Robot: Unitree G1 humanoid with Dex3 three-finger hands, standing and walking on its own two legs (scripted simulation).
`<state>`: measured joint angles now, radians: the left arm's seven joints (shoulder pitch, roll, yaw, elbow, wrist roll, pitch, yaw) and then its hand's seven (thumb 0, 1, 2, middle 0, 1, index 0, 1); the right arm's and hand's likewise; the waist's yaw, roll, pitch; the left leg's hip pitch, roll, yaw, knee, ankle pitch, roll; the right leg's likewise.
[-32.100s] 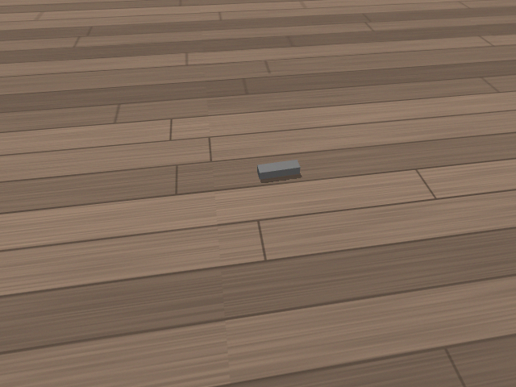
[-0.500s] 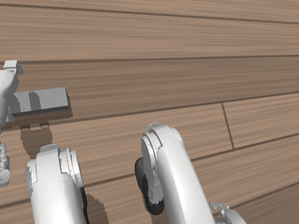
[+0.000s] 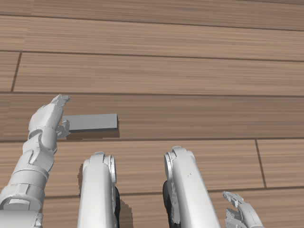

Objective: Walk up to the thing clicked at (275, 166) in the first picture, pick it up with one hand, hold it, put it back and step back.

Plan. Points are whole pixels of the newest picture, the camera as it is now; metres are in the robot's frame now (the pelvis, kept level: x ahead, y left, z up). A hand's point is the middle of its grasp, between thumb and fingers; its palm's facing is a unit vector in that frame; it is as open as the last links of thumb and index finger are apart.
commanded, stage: home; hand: left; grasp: from above
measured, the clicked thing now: (91, 123) +0.48 +0.22 -0.41
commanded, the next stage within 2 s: none
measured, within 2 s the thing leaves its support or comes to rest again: neither
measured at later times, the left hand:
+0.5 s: hand (26, 172) +0.26 +0.21 +0.09, palm faces +0.05 -0.95 -0.31, open 7.4 cm
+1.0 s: hand out of the picture +0.23 +0.20 +0.24, palm faces +0.16 -0.96 -0.21, open 7.4 cm
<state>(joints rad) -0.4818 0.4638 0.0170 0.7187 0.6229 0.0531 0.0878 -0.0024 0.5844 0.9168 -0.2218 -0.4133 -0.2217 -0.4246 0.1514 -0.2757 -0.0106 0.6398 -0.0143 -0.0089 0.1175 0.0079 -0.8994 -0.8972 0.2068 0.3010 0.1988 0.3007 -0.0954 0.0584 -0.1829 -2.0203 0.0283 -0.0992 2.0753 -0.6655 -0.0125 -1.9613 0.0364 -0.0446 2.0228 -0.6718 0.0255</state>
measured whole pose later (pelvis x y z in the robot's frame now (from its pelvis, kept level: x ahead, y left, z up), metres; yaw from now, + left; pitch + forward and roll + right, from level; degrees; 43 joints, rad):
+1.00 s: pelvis +0.08 +0.01 +0.28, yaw +6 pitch +11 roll -3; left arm 0.52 0.22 0.03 -0.15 -0.06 0.45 0.04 0.01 0.90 0.90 -0.20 -0.30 -0.20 -0.30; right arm 0.30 -0.22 0.04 0.51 0.02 -0.21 -0.19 0.02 -0.90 -0.90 0.21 0.30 0.20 0.30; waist -0.05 0.06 -0.18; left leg -0.71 0.02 -0.06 1.00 -0.48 -0.01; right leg -0.64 0.01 -0.04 0.93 -0.48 0.02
